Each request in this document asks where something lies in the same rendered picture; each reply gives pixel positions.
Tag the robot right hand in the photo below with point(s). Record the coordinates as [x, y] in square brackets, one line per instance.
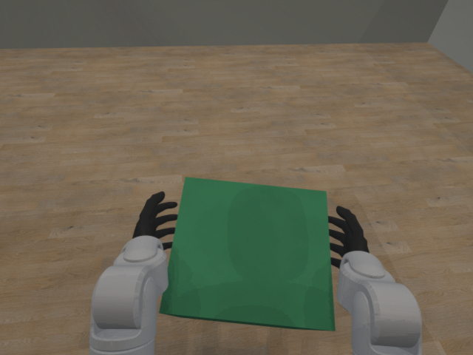
[352, 238]

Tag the robot left forearm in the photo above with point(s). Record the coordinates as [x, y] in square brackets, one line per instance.
[124, 301]

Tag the carton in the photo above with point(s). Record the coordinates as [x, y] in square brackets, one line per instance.
[251, 254]

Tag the robot right forearm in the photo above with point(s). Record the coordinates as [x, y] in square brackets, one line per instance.
[386, 318]

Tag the robot left hand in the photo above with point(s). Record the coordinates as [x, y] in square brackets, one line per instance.
[148, 221]

